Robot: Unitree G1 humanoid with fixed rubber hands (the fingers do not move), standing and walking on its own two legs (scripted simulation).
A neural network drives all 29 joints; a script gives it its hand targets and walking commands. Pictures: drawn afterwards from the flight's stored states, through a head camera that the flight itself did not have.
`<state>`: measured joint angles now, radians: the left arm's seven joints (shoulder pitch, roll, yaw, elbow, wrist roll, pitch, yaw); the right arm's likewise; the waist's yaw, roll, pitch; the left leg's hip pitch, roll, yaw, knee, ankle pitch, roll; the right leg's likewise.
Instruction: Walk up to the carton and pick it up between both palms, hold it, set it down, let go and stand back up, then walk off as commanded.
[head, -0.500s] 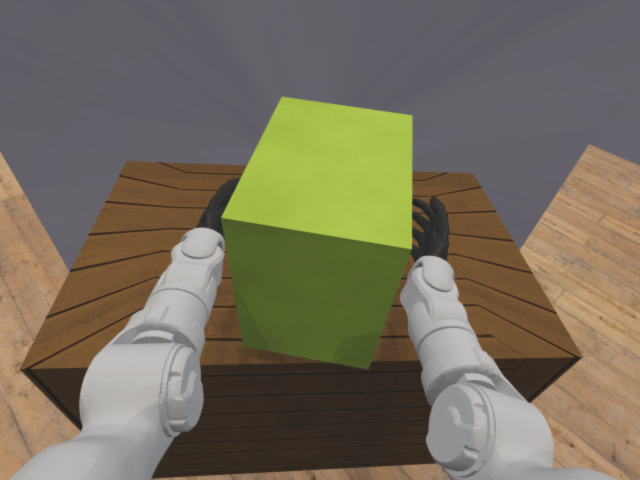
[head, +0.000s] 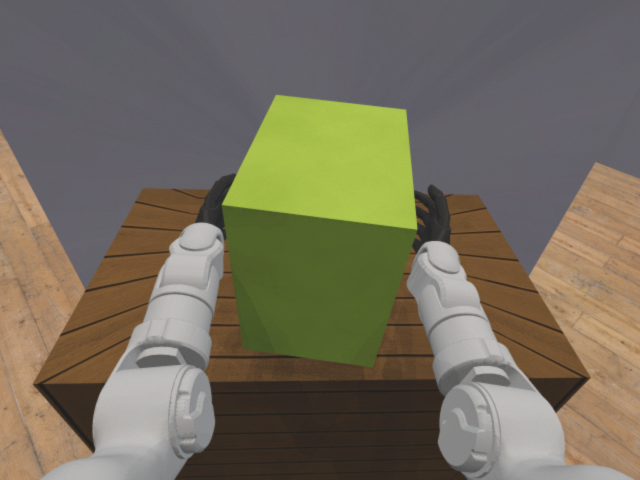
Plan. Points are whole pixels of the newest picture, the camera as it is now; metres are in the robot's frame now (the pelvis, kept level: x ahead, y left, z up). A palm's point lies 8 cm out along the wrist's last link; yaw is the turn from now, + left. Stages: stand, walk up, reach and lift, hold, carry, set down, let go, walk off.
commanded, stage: reach and lift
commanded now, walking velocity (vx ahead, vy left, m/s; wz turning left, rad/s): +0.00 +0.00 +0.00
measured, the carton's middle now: (324, 230) +0.46 -0.03 +0.11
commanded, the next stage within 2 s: none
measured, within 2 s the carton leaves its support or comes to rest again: neither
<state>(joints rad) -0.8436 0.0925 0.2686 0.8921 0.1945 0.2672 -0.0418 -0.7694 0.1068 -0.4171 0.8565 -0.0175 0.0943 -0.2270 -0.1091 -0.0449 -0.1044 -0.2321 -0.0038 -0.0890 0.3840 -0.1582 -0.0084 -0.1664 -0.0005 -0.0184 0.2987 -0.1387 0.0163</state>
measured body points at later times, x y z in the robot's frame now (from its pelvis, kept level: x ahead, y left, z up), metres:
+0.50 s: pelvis -0.01 +0.00 +0.00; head -0.06 +0.03 +0.45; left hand +0.40 +0.13 +0.18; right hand +0.37 -0.16 +0.17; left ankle +0.03 +0.12 -0.75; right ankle +0.01 -0.13 -0.75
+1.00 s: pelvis -0.01 +0.00 +0.00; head -0.06 +0.03 +0.45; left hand +0.39 +0.13 +0.20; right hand +0.38 -0.16 +0.19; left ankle +0.03 +0.12 -0.75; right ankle +0.01 -0.13 -0.75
